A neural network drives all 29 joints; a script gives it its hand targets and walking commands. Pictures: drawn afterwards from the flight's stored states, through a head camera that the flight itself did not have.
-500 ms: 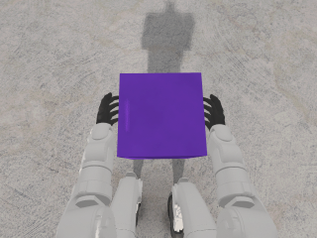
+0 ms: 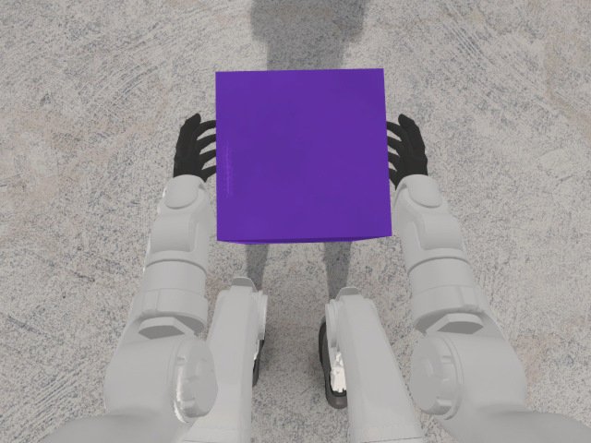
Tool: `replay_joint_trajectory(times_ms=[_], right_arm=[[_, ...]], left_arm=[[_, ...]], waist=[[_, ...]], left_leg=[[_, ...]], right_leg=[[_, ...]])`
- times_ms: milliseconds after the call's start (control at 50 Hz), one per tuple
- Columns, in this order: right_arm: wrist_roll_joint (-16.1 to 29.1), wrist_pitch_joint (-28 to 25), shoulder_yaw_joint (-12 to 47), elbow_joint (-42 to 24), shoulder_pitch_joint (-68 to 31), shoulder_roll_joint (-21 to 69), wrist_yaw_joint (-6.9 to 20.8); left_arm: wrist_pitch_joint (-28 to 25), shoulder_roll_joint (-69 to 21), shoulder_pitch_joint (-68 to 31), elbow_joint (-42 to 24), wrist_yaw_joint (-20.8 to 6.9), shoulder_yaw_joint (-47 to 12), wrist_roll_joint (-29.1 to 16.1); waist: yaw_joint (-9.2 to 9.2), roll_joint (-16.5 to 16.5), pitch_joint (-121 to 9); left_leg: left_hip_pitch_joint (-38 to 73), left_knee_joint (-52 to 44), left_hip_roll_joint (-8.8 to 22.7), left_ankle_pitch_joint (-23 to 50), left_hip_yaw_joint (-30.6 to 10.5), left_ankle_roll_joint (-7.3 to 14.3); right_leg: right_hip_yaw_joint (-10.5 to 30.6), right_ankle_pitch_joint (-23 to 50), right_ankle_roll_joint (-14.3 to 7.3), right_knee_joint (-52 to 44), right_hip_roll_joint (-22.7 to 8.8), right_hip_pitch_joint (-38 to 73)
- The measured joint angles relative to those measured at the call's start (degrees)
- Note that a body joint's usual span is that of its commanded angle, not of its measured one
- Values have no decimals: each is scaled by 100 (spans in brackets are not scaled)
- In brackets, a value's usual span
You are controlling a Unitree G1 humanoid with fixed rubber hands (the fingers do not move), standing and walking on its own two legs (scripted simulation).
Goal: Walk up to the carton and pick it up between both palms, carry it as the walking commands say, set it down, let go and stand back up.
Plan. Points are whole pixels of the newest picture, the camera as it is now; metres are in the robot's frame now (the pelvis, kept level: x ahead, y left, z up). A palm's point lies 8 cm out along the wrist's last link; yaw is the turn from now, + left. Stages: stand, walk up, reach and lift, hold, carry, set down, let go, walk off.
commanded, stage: set down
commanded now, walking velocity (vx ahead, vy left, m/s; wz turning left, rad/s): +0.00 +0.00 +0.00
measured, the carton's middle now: (299, 176) +0.45 +0.01 -0.15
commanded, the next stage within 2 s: none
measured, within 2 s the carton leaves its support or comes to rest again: neither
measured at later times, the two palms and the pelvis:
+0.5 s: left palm (209, 174) +0.45 +0.15 -0.16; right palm (393, 175) +0.46 -0.14 -0.16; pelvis -0.02 +0.00 -0.07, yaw -1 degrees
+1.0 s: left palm (215, 176) +0.48 +0.16 -0.24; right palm (375, 176) +0.49 -0.13 -0.24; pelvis -0.06 +0.00 -0.12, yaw -1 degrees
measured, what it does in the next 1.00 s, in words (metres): lowers itself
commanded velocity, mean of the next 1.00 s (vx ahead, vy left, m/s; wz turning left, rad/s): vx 0.00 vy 0.00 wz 0.00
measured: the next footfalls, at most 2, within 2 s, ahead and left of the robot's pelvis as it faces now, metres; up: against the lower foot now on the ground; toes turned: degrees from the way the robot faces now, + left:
none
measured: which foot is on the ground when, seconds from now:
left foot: down 0.00-1.00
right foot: down 0.00-1.00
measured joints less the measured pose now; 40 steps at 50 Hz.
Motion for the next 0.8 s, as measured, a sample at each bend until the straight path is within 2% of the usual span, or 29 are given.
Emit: replay_joint_trajectory(times_ms=[380,560,680,800], right_arm=[[34,141,-66,301,-873,-410,137],[62,230,-43,252,-1591,-639,139],[303,334,122,-256,-2579,-929,17],[717,589,528,-473,-2601,-1006,-286]], left_arm=[[245,86,-874,94,209,92,53],[262,234,-1530,19,231,205,3],[293,562,-2422,-503,224,184,-232],[638,849,-2349,-816,287,-88,-635]], waist=[[15,62,247],[76,30,1171],[138,-28,3292],[94,-132,3327]], left_leg=[[-1165,990,-54,-122,46,38],[-1349,1369,-54,-89,39,-39],[-733,1662,-72,-78,-15,-174],[-1303,2040,-93,-47,-25,-218]], right_leg=[[21,-164,108,990,41,-1133],[25,-120,95,1420,115,-1374],[26,-54,79,1741,218,-831],[-20,-37,58,2160,230,-1423]])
